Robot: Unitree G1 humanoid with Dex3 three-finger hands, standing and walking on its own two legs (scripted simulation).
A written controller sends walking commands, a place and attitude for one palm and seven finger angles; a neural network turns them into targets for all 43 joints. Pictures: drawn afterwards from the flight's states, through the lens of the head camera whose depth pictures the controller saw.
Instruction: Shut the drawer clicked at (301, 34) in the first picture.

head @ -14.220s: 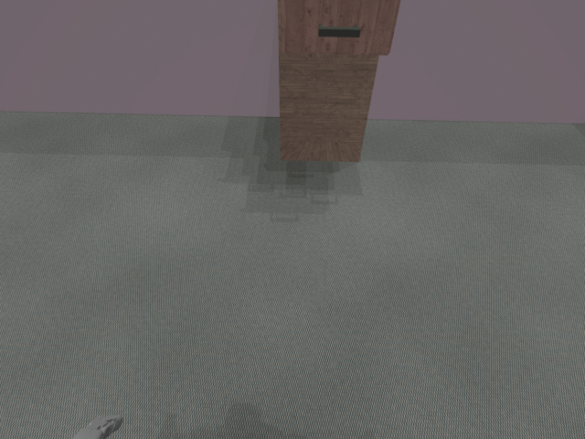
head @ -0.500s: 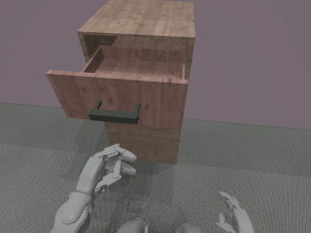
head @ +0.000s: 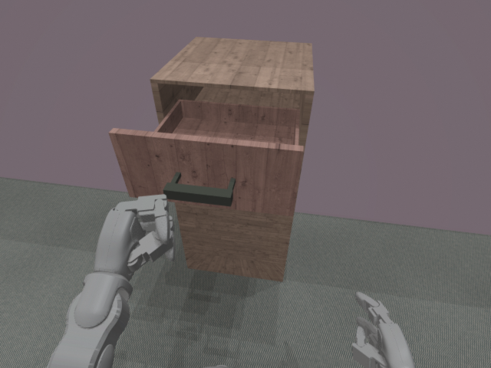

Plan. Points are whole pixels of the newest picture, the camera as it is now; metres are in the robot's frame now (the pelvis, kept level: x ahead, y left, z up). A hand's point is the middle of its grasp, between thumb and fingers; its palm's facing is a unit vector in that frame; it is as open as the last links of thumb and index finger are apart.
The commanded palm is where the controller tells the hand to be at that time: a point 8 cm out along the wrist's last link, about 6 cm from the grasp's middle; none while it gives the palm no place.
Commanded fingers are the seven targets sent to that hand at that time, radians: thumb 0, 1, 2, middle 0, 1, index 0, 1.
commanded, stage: raise the hand and make a fist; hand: left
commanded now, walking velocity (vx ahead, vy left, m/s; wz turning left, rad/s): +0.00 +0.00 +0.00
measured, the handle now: (201, 187) +0.45 +0.12 +0.07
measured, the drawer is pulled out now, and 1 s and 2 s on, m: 0.28 0.28 0.28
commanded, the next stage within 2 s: relax the arm and regain balance in 0.08 s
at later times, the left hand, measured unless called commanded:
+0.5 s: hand out of the picture +0.01 +0.23 -0.16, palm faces +0.05 -0.97 -0.25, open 14.8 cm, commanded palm none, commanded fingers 0.00 -0.50 0.30 -0.15 -0.30 -0.15 -0.30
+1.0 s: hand out of the picture -0.21 +0.19 -0.14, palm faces -0.06 -0.99 -0.11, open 16.4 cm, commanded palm none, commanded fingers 0.00 -0.50 0.30 -0.15 -0.30 -0.15 -0.30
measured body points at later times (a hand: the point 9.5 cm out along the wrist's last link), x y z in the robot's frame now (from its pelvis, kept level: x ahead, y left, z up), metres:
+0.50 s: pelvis -0.12 +0.01 -0.01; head -0.11 +0.04 +0.44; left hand +0.01 +0.28 -0.14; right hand -0.17 -0.26 -0.13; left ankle -0.04 +0.11 -0.70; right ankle -0.05 -0.10 -0.63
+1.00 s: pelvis -0.19 +0.04 +0.04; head -0.17 +0.06 +0.49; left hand -0.20 +0.25 -0.13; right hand -0.17 -0.19 -0.11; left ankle -0.14 +0.13 -0.70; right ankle -0.17 -0.10 -0.70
